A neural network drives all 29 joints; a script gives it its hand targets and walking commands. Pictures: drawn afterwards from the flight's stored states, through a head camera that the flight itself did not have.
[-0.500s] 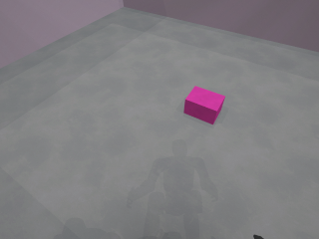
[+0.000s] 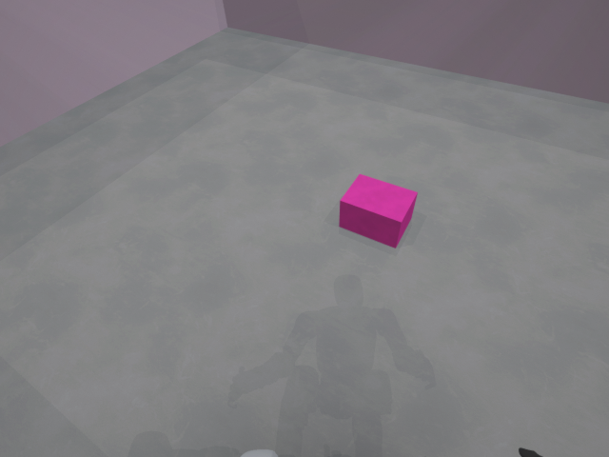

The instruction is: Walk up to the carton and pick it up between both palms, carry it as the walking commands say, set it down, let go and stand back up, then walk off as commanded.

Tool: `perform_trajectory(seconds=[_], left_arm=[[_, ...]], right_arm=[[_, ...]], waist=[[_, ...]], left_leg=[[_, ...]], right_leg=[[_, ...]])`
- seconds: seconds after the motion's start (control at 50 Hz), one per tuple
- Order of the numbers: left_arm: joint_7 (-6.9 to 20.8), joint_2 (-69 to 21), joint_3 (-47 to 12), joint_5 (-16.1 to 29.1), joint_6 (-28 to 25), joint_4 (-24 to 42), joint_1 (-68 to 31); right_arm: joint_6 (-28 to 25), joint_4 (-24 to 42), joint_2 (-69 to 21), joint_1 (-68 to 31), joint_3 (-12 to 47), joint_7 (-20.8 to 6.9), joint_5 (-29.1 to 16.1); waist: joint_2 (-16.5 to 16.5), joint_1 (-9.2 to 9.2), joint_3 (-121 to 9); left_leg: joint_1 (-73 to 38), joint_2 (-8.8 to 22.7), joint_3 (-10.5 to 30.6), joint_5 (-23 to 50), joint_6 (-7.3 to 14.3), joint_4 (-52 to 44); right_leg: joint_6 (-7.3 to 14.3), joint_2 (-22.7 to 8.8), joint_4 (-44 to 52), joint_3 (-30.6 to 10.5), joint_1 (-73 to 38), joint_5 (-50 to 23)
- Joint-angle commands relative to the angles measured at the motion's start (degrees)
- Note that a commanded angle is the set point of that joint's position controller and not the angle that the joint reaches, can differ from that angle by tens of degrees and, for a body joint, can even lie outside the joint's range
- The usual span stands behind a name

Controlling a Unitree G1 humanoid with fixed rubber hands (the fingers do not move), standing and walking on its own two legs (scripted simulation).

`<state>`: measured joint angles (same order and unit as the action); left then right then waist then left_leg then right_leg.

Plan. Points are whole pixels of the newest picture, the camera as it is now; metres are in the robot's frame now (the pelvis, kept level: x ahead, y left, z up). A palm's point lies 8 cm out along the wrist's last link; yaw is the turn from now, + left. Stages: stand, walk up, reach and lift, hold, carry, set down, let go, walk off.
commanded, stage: walk up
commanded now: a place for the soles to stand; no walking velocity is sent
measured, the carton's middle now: (377, 210) +1.19 -0.24 -0.67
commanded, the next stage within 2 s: none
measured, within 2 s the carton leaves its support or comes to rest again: neither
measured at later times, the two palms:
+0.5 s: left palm (97, 446) +0.17 +0.33 -0.10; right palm (541, 419) +0.20 -0.28 -0.08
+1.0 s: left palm (153, 362) +0.29 +0.29 -0.12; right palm (526, 343) +0.31 -0.32 -0.10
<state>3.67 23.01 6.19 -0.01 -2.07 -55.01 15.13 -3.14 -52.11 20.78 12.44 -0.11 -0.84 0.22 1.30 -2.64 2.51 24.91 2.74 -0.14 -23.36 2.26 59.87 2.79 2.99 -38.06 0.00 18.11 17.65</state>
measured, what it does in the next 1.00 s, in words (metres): walks ahead: left foot, then right foot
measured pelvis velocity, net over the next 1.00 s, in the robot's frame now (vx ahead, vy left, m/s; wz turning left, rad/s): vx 0.24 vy -0.02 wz -0.06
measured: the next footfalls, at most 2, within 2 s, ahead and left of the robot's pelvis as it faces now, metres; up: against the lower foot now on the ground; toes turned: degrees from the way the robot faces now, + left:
left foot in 0.24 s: +0.17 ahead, +0.13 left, +0.00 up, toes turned +1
right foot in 0.66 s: +0.29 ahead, -0.14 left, +0.00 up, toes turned -1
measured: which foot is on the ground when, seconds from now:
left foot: up 0.00-0.22, down 0.24-0.66, up 0.68-0.96, down 0.98-1.00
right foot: down 0.00-0.26, up 0.28-0.64, down 0.66-1.00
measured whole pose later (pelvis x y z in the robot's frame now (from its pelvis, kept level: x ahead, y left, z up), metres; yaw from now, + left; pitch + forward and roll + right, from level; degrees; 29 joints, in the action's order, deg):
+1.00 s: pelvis +0.24 -0.02 -0.01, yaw -3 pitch +0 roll -2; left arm 3.7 22.7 3.6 0.0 -3.8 -52.1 16.9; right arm -4.4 -52.1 21.2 11.7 -0.1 -1.6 0.2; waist 0.8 -1.7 4.5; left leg 24.4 2.6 -1.3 -20.3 2.5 42.8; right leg 1.9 3.5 -39.2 -0.2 19.4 19.5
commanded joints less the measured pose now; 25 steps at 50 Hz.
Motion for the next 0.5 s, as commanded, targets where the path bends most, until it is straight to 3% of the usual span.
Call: perform_trajectory(seconds=[0.0,0.08,0.14,0.18,0.2,0.22,0.24,0.26,0.28,0.32,0.34,0.36,0.44,0.48], left_arm=[[-1.4,15.2,2.7,-1.3,-3.0,6.9,6.2],[-1.8,15.9,2.0,-1.0,-3.3,6.2,9.5],[-1.8,15.6,1.4,-0.8,-3.2,6.3,8.4],[-1.5,15.0,0.8,-0.6,-2.9,7.2,5.6],[-1.4,13.8,0.0,-0.2,-2.7,8.4,2.3],[-1.3,9.4,-1.1,0.4,-3.1,10.0,1.5],[-1.2,5.9,-1.9,0.5,-3.3,10.1,2.6],[-1.8,12.7,-0.7,-0.9,-2.6,9.0,0.8],[-1.5,13.4,-0.7,-0.9,-2.3,7.8,0.7],[-0.6,13.3,-0.3,-0.7,-2.1,6.1,1.7],[-0.3,12.4,-0.3,-0.7,-2.0,5.5,2.9],[-0.1,12.0,-0.1,-0.5,-1.9,5.4,3.8],[0.3,11.9,0.0,-0.7,-1.6,7.6,-1.2],[0.6,11.9,0.0,-0.8,-1.8,8.4,-2.2]], right_arm=[[-1.6,5.6,15.0,-4.9,-6.0,-0.6,1.4],[-2.3,7.1,14.2,-9.1,-5.6,-0.5,1.5],[-3.3,6.8,13.5,-7.8,-5.5,-0.3,1.3],[-4.2,6.1,12.4,-4.5,-5.3,-0.2,1.0],[-4.8,4.4,12.7,1.3,-5.6,0.1,1.0],[-5.4,3.0,16.9,7.7,-7.3,0.8,2.2],[-5.7,3.4,22.8,11.0,-8.9,1.2,1.6],[-5.2,3.6,23.3,8.4,-9.1,1.0,0.1],[-5.0,3.8,21.0,6.0,-8.5,0.8,-0.6],[-4.4,4.1,17.9,1.5,-7.4,0.4,-0.5],[-4.3,3.9,17.0,0.6,-7.1,0.4,-0.3],[-4.3,4.0,17.3,0.8,-6.9,0.2,-0.1],[-4.3,3.5,18.1,2.7,-7.2,-0.1,0.1],[-4.1,3.8,19.6,2.2,-7.7,-0.2,0.2]], waist=[[-3.9,-0.35,0.0],[-3.8,-2.08,-0.7],[-5.8,-1.14,-2.0],[-5.9,0.92,-4.8],[-3.6,4.56,-7.7],[5.1,7.72,-12.9],[14.3,9.31,-14.2],[4.2,8.69,-7.7],[-0.4,6.89,-3.1],[0.7,4.27,3.6],[1.8,3.64,3.9],[3.8,3.75,3.5],[3.6,5.69,4.5],[5.7,5.93,3.5]], left_leg=[[14.8,1.9,4.0,3.8,-0.4,-3.9],[15.4,1.7,3.5,-0.8,-0.8,-12.5],[9.9,0.4,1.7,-0.8,-0.2,-18.0],[-0.8,-0.8,-0.4,2.8,0.0,-26.8],[-13.9,-2.0,-1.2,8.9,0.6,-35.9],[-28.9,6.2,10.7,7.1,3.2,-41.2],[-42.0,21.1,31.4,-3.3,7.2,-44.2],[-35.5,24.4,35.1,-11.4,12.3,-44.3],[-29.3,22.8,30.8,-14.5,12.0,-44.4],[-20.7,17.2,20.7,-13.0,10.0,-46.3],[-18.0,15.0,16.7,-9.3,8.9,-46.5],[-17.9,14.4,14.3,-5.9,9.2,-46.2],[-20.8,15.5,12.0,-1.8,11.1,-46.1],[-22.1,17.3,11.8,-1.2,12.2,-45.4]], right_leg=[[6.2,-14.9,24.0,-31.9,-13.3,11.6],[9.4,-16.9,20.3,-31.9,-17.7,-2.4],[10.5,-17.0,16.7,-28.9,-16.3,-15.4],[10.3,-15.4,11.8,-23.4,-11.6,-23.7],[7.3,-11.5,4.9,-17.0,-5.0,-23.8],[2.8,-5.5,-9.4,-10.8,5.8,-19.8],[-0.5,2.8,-20.3,-6.2,24.3,7.4],[-0.4,-0.5,-26.3,-7.9,29.8,11.3],[-0.4,-2.2,-27.5,-9.3,29.3,8.1],[-1.2,-5.1,-25.3,-8.0,26.2,3.2],[-1.7,-5.0,-24.2,-7.6,23.3,0.8],[-2.4,-4.8,-23.4,-6.9,21.8,-0.4],[-3.5,-6.1,-15.1,-6.1,22.7,-0.4],[-3.3,-7.7,-11.6,-4.8,22.1,0.6]])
